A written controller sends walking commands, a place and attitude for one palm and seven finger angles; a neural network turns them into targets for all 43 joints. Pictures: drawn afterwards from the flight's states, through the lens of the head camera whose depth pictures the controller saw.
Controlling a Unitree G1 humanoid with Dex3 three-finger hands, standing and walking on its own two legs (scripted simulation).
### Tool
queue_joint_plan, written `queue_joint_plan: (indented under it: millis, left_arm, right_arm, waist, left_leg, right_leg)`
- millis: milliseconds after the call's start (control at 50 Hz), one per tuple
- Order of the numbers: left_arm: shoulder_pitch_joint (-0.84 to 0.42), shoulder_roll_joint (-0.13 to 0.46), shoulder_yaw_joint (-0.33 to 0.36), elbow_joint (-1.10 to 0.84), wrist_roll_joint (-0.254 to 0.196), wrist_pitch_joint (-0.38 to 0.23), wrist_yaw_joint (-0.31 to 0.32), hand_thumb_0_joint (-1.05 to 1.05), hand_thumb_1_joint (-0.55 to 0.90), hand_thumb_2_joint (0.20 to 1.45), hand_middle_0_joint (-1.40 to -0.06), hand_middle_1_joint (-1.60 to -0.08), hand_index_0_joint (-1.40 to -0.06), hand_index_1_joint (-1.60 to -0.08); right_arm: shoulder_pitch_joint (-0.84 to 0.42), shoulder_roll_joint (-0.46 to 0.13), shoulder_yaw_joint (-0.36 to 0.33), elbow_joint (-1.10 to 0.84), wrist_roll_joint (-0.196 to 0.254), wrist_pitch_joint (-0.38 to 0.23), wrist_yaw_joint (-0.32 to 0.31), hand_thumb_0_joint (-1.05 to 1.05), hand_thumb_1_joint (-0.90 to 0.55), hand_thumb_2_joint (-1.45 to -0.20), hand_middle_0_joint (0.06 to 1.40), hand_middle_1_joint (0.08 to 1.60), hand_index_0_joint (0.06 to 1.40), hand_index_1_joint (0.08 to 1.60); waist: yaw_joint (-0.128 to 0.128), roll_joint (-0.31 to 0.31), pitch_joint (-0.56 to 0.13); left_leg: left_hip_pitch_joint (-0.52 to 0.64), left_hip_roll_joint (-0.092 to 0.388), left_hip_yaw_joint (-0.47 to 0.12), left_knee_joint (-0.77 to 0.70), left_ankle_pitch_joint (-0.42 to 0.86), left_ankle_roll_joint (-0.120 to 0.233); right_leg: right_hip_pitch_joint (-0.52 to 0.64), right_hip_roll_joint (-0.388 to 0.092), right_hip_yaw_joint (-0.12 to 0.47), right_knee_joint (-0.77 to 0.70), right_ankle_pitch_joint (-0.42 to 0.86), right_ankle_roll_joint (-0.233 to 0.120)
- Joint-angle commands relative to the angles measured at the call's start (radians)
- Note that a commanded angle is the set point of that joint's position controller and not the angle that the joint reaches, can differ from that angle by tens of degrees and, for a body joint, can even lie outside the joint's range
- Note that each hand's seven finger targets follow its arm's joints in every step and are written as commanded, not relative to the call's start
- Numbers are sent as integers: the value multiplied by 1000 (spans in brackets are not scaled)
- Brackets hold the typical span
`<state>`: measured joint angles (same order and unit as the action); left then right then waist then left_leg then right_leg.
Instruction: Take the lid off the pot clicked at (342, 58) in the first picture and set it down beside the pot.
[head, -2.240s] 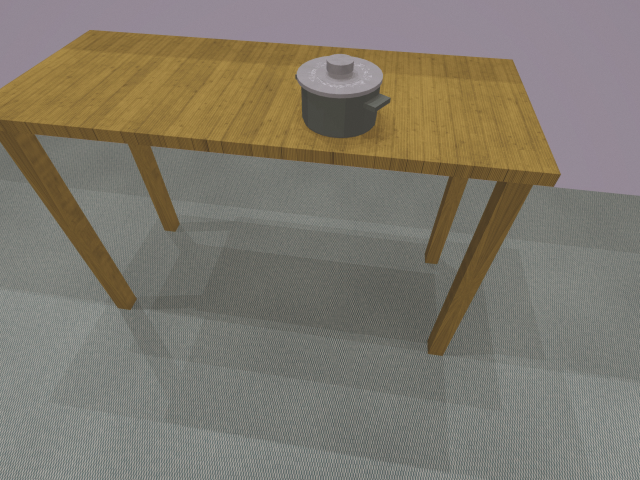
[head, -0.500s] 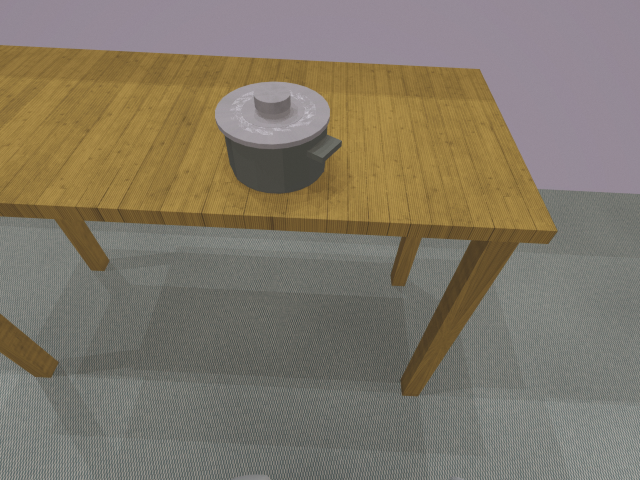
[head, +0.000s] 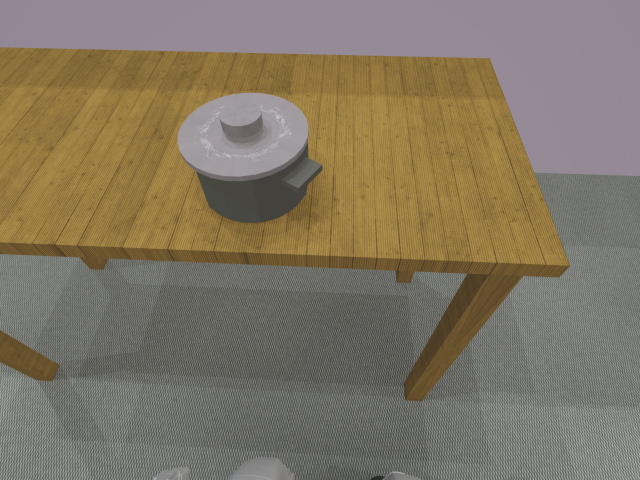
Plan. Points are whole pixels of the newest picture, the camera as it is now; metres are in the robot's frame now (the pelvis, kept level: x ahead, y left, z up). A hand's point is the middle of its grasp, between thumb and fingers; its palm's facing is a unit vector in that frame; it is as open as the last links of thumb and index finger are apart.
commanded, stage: come to a stop and stand still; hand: left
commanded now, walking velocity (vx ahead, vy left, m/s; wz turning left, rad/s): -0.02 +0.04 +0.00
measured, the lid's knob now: (241, 119) +0.51 +0.13 +0.16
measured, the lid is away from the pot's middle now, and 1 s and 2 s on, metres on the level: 0.00 0.00 0.00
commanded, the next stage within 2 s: look again from close up in 0.96 s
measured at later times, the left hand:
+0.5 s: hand out of the picture -0.05 +0.27 -0.17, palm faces +0.02 -0.97 -0.23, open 7.3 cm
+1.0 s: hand out of the picture -0.10 +0.21 -0.17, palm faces +0.01 -0.99 -0.15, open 7.3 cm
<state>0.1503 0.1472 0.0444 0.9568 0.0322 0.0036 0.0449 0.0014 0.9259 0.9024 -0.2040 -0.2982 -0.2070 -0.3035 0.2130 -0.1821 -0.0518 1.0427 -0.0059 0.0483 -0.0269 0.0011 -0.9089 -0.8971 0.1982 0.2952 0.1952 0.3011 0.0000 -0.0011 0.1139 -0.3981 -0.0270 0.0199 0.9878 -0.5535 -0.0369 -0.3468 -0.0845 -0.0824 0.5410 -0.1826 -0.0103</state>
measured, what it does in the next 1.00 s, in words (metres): steps on the spot: left foot, then right foot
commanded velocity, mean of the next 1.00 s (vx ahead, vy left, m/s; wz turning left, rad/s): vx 0.00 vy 0.00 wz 0.00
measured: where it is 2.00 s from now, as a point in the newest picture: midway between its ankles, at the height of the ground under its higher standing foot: outside the picture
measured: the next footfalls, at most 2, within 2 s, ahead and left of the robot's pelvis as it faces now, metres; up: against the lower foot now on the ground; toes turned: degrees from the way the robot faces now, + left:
left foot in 0.14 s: +0.03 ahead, +0.14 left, +0.00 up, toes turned +1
right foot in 0.54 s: -0.09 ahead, -0.05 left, +0.00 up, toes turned -3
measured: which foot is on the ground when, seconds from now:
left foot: up 0.00-0.12, down 0.14-1.00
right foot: down 0.00-0.14, up 0.16-0.52, down 0.54-1.00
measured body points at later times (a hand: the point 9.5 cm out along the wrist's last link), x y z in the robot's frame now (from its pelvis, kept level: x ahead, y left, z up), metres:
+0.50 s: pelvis -0.05 +0.07 +0.01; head -0.04 +0.08 +0.46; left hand -0.05 +0.32 -0.15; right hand -0.02 -0.16 -0.14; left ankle -0.01 +0.14 -0.73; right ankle -0.12 -0.05 -0.71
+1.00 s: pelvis -0.08 +0.06 +0.01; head -0.07 +0.06 +0.46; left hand -0.10 +0.26 -0.16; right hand -0.12 -0.15 -0.16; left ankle -0.01 +0.14 -0.73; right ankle -0.13 -0.05 -0.73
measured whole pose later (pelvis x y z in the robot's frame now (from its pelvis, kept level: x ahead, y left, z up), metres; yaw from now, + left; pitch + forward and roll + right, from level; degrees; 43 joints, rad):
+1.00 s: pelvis -0.08 +0.06 +0.01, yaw -2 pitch -1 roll +0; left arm 0.35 0.10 0.01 1.12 0.01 0.00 0.04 0.00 0.91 0.90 -0.20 -0.30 -0.20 -0.30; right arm 0.32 -0.12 -0.01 1.16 -0.01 0.01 -0.02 0.00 -0.91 -0.90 0.20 0.30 0.20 0.30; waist -0.02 -0.01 0.02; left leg -0.26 -0.05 0.08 0.38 -0.12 0.06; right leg -0.11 0.00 -0.02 0.44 -0.31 -0.01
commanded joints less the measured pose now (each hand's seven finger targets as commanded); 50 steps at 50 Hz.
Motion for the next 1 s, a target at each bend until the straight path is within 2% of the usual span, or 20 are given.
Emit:
queue_joint_plan:
  millis: [0, 40, 80, 100, 120, 140, 160, 200, 240, 320, 400, 440, 480, 500, 520, 560, 600, 760, 840, 980]
  left_arm:
    - [75, 229, 60, -50, 6, 10, 21, 0, 900, 900, -200, -300, -200, -300]
    - [45, 230, 59, -62, 6, 19, 13, 0, 900, 900, -200, -300, -200, -300]
    - [18, 223, 58, -71, -3, 30, 4, 0, 900, 900, -200, -300, -200, -300]
    - [32, 185, 49, -74, -9, 38, 0, 0, 900, 900, -200, -300, -200, -300]
    - [58, 118, 41, -87, -15, 46, -3, 0, 900, 900, -200, -300, -200, -300]
    - [54, 124, 36, -95, -9, 55, 1, 0, 900, 900, -200, -300, -200, -300]
    - [45, 134, 39, -84, -10, 60, 1, 0, 900, 900, -200, -300, -200, -300]
    - [89, 147, 50, -32, -2, 61, -11, 0, 900, 900, -200, -300, -200, -300]
    - [145, 141, 41, 2, -5, 54, -17, 0, 900, 900, -200, -300, -200, -300]
    - [140, 139, 22, 11, -12, 42, -14, 0, 900, 900, -200, -300, -200, -300]
    - [143, 110, 3, 28, -16, 35, -13, 0, 900, 900, -200, -300, -200, -300]
    - [190, 102, -1, 54, -20, 31, -10, 0, 900, 900, -200, -300, -200, -300]
    - [262, 93, -5, 93, -19, 21, -5, 0, 900, 900, -200, -300, -200, -300]
    - [278, 101, -6, 108, -17, 12, -2, 0, 900, 900, -200, -300, -200, -300]
    - [277, 117, -7, 115, -16, 3, 2, 0, 900, 900, -200, -300, -200, -300]
    - [238, 139, -10, 106, -21, -3, 0, 0, 900, 900, -200, -300, -200, -300]
    - [218, 113, -18, 116, -23, -18, 2, 0, 900, 900, -200, -300, -200, -300]
    - [275, 81, -22, 140, -24, -8, 5, 0, 900, 900, -200, -300, -200, -300]
    - [298, 68, -20, 149, -20, -7, 4, 0, 900, 900, -200, -300, -200, -300]
    - [313, 42, -22, 156, -22, -15, 5, 0, 900, 900, -200, -300, -200, -300]
  right_arm:
    - [70, -38, -20, -74, 1, -7, 3, 0, -900, -900, 200, 300, 200, 300]
    - [115, -31, -22, -66, 2, -16, 7, 0, -900, -900, 200, 300, 200, 300]
    - [177, -37, -20, -51, -1, -26, 9, 0, -900, -900, 200, 300, 200, 300]
    - [186, -74, -23, -53, -3, -35, 8, 0, -900, -900, 200, 300, 200, 300]
    - [152, -160, -39, -84, -17, -41, 8, 0, -900, -900, 200, 300, 200, 300]
    - [88, -211, -43, -128, -21, -31, 5, 0, -900, -900, 200, 300, 200, 300]
    - [17, -193, -32, -145, -29, -32, 2, 0, -900, -900, 200, 300, 200, 300]
    - [-56, -136, -14, -146, -26, -38, -10, 0, -900, -900, 200, 300, 200, 300]
    - [-63, -120, -4, -145, -16, -48, -12, 0, -900, -900, 200, 300, 200, 300]
    - [39, -107, -2, -98, -10, -53, -16, 0, -900, -900, 200, 300, 200, 300]
    - [92, -119, -3, -60, -12, -53, -17, 0, -900, -900, 200, 300, 200, 300]
    - [95, -116, -3, -48, -9, -53, -13, 0, -900, -900, 200, 300, 200, 300]
    - [77, -113, 1, -32, -4, -54, -10, 0, -900, -900, 200, 300, 200, 300]
    - [80, -92, 3, -24, 1, -55, -8, 0, -900, -900, 200, 300, 200, 300]
    - [78, -69, 9, -17, 6, -58, -4, 0, -900, -900, 200, 300, 200, 300]
    - [87, -41, 19, -8, 7, -58, 3, 0, -900, -900, 200, 300, 200, 300]
    - [86, -51, 19, 21, -2, -59, 4, 0, -900, -900, 200, 300, 200, 300]
    - [108, -49, 23, 74, 0, -47, -3, 0, -900, -900, 200, 300, 200, 300]
    - [129, -41, 20, 78, -2, -45, -6, 0, -900, -900, 200, 300, 200, 300]
    - [146, -23, 18, 86, -3, -52, -7, 0, -900, -900, 200, 300, 200, 300]
  waist:
    - [11, -164, -199]
    - [-9, -201, -219]
    - [-43, -187, -181]
    - [-46, -67, -160]
    - [-40, 253, -112]
    - [-35, 302, -80]
    - [-19, 259, -39]
    - [27, 170, -4]
    - [40, 85, -33]
    - [-6, 112, -99]
    - [-29, 106, -118]
    - [-16, 90, -114]
    - [13, 49, -122]
    - [9, 5, -107]
    - [2, -43, -93]
    - [-22, -62, -73]
    - [-25, -168, -79]
    - [-11, 32, 28]
    - [-3, 30, 30]
    - [-9, -13, -17]
  left_leg:
    - [14, 37, -35, -77, 48, -6]
    - [115, 22, 10, -239, 134, -1]
    - [264, 8, 44, -461, 303, 7]
    - [309, 63, -20, -583, 316, 16]
    - [240, 284, -306, -734, 303, 82]
    - [68, 376, -410, -796, 275, 157]
    - [-38, 371, -403, -825, 201, 209]
    - [-38, 271, -284, -806, 165, 179]
    - [20, 231, -224, -800, 192, 168]
    - [255, 230, -227, -782, 304, 189]
    - [316, 265, -276, -791, 389, 210]
    - [274, 255, -275, -792, 373, 199]
    - [228, 212, -228, -774, 312, 150]
    - [199, 168, -181, -737, 332, 111]
    - [187, 120, -126, -683, 362, 76]
    - [246, 73, -82, -650, 358, 46]
    - [287, 93, -73, -619, 465, 58]
    - [226, 109, -120, -704, 271, 68]
    - [188, 118, -141, -735, 194, 73]
    - [228, 115, -127, -700, 276, 73]
  right_leg:
    - [172, -261, 220, -122, 589, -204]
    - [110, -224, 205, -122, 361, -165]
    - [-14, -164, 175, -98, 86, -90]
    - [-82, -102, 135, -2, -66, -45]
    - [-201, 32, 36, 193, -318, 25]
    - [-151, 78, 84, 340, -410, 39]
    - [-114, 55, 140, 427, -363, 32]
    - [-127, 69, 164, 555, -219, 28]
    - [-130, 68, 147, 584, -171, 36]
    - [-138, 49, 114, 399, -213, 50]
    - [-17, 42, 86, 155, -297, 35]
    - [68, 46, 86, 40, -261, 20]
    - [175, 43, 73, -144, -124, 12]
    - [215, 22, 104, -225, -46, -2]
    - [205, -31, 187, -249, -14, -30]
    - [96, -103, 229, -280, -94, -71]
    - [90, -64, 207, -257, 19, -54]
    - [42, -10, 168, -239, -166, -33]
    - [59, 7, 151, -223, -180, -31]
    - [45, -3, 164, -221, -149, -37]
